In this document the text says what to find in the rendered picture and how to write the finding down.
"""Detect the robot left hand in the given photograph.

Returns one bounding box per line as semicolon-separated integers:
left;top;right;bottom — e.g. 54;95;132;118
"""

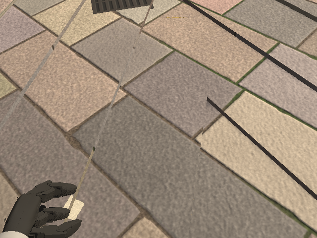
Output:
2;180;82;238

